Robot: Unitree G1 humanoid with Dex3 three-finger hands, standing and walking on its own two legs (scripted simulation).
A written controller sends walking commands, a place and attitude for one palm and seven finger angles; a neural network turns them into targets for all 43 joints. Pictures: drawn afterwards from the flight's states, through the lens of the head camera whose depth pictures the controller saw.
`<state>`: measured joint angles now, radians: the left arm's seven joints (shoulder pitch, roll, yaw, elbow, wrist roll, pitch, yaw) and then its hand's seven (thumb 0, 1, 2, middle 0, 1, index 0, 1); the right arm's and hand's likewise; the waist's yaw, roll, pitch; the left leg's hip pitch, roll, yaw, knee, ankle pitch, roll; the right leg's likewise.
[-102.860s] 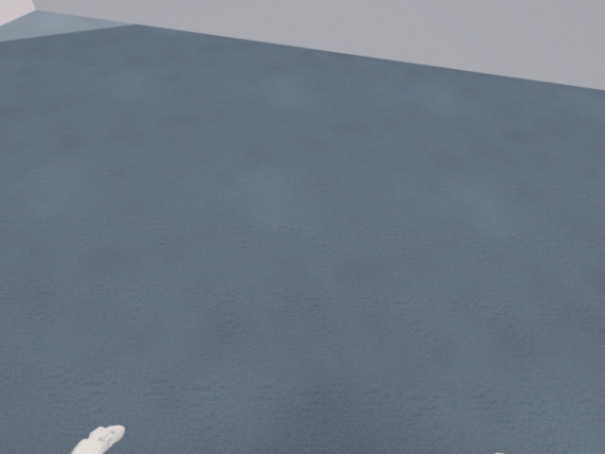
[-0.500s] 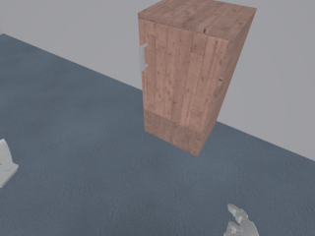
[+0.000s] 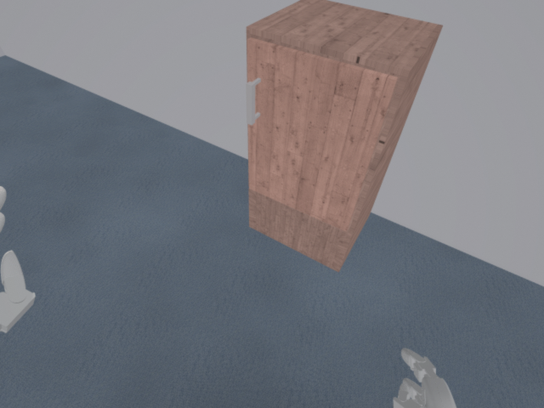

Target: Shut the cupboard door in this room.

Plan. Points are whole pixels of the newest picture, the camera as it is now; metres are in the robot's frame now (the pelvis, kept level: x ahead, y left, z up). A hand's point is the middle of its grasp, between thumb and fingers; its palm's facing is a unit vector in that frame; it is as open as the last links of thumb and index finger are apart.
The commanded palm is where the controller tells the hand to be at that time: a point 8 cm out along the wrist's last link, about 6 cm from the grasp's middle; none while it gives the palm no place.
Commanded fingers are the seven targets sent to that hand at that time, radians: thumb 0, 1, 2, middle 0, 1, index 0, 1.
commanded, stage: stop stepping back and stand still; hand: left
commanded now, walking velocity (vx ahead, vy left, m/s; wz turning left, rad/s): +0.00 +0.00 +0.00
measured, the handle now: (254, 101) +0.98 +0.09 -0.05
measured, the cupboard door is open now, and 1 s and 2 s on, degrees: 1 1 1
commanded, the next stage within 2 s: let the arm hang, fingers relaxed in 0.46 s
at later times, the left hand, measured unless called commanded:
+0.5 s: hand (16, 314) +0.18 +0.27 +0.15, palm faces +0.44 -0.79 -0.43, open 7.4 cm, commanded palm +0.12 +0.31 +0.18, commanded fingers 0.00 0.90 0.90 -0.20 -0.30 -0.20 -0.30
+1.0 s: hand out of the picture +0.00 +0.19 -0.18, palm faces +0.02 -0.98 -0.18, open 7.1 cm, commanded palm none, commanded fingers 0.00 0.90 0.90 -0.20 -0.30 -0.20 -0.30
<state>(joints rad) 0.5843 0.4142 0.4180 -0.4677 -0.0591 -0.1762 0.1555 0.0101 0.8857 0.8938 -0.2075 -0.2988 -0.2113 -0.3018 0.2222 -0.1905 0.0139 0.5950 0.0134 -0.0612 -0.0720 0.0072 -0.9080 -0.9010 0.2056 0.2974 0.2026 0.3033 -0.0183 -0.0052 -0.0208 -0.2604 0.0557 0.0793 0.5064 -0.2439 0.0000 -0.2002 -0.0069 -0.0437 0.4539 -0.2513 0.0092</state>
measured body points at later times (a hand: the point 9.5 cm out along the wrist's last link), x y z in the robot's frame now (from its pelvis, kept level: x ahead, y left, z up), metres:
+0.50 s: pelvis -0.02 +0.01 +0.00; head -0.02 +0.01 +0.45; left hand +0.15 +0.31 +0.18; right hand +0.13 -0.23 -0.09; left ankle +0.02 +0.11 -0.74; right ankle -0.01 -0.12 -0.74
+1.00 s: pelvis -0.02 +0.00 +0.00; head +0.01 +0.02 +0.44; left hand +0.00 +0.24 -0.16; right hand +0.02 -0.27 -0.14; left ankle +0.02 +0.11 -0.74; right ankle -0.01 -0.12 -0.74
